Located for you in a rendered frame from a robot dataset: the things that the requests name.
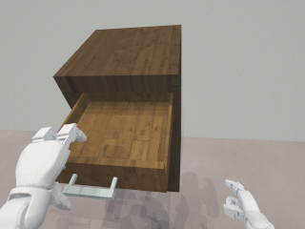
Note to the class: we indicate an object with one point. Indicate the robot left forearm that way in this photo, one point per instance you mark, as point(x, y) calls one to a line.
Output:
point(26, 208)

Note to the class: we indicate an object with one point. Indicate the left robot hand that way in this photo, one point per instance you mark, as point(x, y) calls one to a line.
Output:
point(42, 161)

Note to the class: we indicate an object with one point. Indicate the right robot hand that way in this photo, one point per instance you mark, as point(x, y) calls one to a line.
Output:
point(236, 208)

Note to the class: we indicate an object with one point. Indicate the handle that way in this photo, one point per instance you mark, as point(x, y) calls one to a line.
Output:
point(89, 192)

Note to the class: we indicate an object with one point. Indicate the robot right forearm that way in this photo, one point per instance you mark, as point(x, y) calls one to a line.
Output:
point(256, 220)

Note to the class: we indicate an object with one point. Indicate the cabinet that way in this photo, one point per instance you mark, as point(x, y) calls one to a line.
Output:
point(130, 60)

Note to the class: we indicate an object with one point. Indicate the drawer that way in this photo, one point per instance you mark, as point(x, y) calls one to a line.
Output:
point(129, 136)

